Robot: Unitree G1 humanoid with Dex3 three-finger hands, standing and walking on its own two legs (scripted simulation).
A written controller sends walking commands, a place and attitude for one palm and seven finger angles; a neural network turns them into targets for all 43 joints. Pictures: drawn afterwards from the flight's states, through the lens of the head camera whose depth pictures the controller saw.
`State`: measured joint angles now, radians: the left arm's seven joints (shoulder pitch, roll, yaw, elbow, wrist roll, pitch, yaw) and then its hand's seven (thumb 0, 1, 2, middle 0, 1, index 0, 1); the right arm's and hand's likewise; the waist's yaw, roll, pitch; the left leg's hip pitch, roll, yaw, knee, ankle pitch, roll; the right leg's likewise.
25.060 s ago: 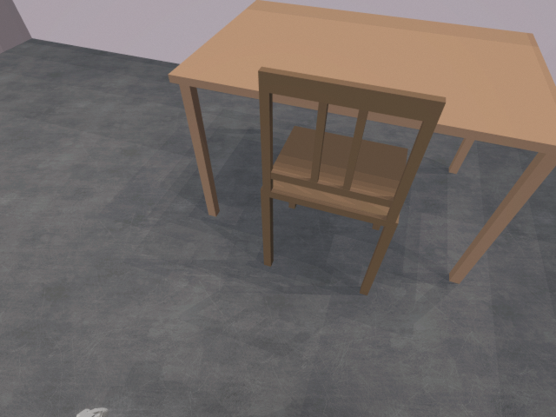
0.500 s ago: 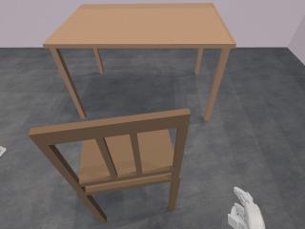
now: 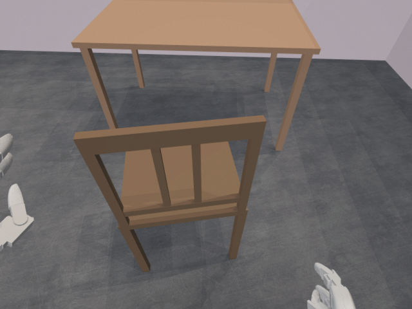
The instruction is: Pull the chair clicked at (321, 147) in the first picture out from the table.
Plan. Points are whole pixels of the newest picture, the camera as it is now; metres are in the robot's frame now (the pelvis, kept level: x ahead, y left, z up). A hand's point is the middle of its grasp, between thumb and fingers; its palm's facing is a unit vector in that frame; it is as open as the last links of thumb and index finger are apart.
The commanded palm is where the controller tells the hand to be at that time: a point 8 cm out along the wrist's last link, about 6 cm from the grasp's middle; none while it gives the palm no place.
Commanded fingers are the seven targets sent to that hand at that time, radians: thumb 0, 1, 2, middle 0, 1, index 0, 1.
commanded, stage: stop stepping back and stand still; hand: left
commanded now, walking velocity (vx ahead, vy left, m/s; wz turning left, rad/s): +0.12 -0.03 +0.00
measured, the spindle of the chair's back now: (161, 179) +0.46 +0.16 -0.08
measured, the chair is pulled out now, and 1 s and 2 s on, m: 0.61 0.61 0.61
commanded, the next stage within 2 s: let the arm hang, fingers relaxed in 0.60 s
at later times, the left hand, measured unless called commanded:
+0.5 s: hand (1, 261) +0.14 +0.26 +0.17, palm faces +0.47 -0.77 -0.42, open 7.4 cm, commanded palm +0.09 +0.30 +0.19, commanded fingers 0.00 0.90 0.90 -0.20 -0.30 -0.20 -0.30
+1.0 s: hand out of the picture +0.01 +0.17 -0.18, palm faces +0.02 -0.99 -0.15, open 7.2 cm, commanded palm none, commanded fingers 0.00 0.90 0.90 -0.20 -0.30 -0.20 -0.30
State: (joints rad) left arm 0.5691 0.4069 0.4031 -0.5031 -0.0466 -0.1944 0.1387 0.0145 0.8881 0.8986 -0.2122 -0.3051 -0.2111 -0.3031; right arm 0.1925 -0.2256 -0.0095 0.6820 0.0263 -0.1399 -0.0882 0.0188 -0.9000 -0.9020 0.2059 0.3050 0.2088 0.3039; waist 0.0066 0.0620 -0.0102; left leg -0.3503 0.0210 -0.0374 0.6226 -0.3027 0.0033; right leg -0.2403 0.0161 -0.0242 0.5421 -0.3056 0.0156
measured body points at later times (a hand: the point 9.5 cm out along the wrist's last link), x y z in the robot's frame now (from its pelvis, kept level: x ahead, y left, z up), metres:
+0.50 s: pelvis -0.05 -0.01 +0.01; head -0.06 +0.00 +0.46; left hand +0.11 +0.30 +0.19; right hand +0.10 -0.23 -0.08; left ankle +0.03 +0.11 -0.73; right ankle -0.01 -0.14 -0.73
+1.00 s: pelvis -0.03 +0.00 +0.00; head -0.02 +0.03 +0.45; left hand +0.01 +0.22 -0.16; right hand +0.01 -0.25 -0.13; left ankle +0.04 +0.11 -0.73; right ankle -0.01 -0.14 -0.73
